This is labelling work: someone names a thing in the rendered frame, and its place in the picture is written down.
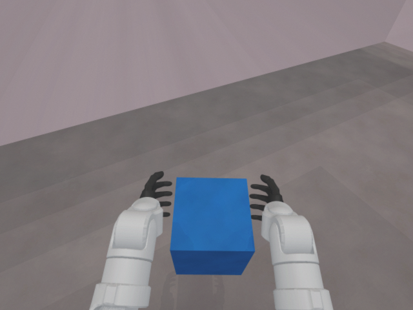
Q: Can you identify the right robot forearm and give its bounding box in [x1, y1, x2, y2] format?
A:
[261, 201, 333, 310]

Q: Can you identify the robot left hand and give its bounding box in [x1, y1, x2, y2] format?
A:
[140, 171, 172, 217]

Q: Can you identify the robot right hand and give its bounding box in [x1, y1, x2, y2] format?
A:
[250, 174, 283, 221]

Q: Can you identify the carton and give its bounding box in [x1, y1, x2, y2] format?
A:
[170, 178, 255, 275]

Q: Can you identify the left robot forearm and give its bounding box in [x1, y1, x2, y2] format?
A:
[89, 197, 163, 310]

